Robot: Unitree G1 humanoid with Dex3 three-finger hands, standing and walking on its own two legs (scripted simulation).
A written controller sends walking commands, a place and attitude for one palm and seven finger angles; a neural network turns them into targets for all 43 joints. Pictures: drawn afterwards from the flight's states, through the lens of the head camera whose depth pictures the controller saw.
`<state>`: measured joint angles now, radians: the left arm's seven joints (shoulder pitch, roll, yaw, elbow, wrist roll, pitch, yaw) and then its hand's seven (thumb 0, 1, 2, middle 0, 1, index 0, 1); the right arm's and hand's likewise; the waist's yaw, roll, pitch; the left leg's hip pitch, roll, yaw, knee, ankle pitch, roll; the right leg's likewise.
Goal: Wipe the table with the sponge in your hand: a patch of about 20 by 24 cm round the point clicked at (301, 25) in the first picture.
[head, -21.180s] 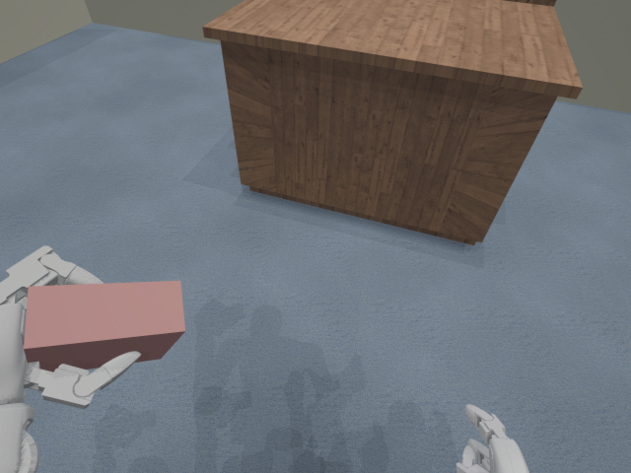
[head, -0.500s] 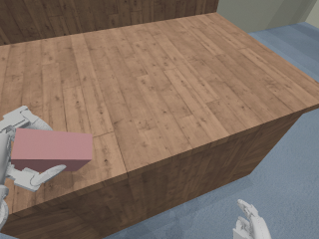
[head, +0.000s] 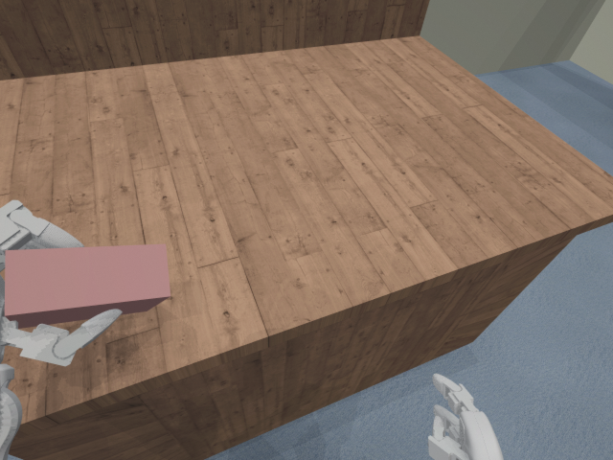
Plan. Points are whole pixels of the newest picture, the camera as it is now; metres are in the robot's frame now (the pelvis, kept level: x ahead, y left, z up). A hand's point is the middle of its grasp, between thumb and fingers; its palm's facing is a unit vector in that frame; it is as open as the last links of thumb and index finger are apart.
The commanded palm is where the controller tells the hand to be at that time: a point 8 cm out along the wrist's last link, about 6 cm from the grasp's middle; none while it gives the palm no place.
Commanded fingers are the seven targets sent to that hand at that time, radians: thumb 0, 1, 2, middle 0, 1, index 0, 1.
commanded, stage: come to a stop and stand still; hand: left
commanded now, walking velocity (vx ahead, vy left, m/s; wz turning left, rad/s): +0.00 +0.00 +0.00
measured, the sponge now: (113, 285) +0.23 +0.23 +0.15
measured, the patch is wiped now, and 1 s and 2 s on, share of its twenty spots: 0.00 0.00 0.00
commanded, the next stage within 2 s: look again from close up in 0.52 s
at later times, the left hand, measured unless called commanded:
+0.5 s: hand (60, 279) +0.23 +0.27 +0.16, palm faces +0.39 -0.84 -0.38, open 9.5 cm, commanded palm +0.17 +0.30 +0.18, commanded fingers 0.00 0.10 1.30 -1.20 -1.60 -1.20 -1.60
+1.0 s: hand (74, 292) +0.22 +0.26 +0.15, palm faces +0.38 -0.84 -0.38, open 9.5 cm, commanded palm +0.16 +0.29 +0.18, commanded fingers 0.00 0.10 1.30 -1.20 -1.60 -1.20 -1.60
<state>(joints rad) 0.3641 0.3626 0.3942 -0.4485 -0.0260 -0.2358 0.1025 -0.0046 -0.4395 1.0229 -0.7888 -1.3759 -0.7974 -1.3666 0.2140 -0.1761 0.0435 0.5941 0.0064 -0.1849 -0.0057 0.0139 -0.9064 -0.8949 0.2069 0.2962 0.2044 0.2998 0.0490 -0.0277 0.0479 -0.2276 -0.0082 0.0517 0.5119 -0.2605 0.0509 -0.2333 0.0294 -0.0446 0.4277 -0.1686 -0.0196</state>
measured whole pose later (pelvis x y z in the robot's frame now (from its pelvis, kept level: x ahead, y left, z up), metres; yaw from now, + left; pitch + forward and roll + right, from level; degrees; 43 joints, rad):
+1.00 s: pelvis +0.01 +0.01 +0.00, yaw +1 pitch -1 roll -1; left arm 0.43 0.35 0.34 -0.44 -0.02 -0.19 0.10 0.00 -0.44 1.02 -0.79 -1.38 -0.80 -1.37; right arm 0.21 -0.20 0.02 0.58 0.01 -0.13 -0.04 0.01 -0.91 -0.90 0.21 0.30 0.20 0.30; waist 0.02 -0.02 0.05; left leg -0.19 -0.03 0.05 0.45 -0.23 0.06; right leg -0.20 0.01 -0.04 0.38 -0.15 0.00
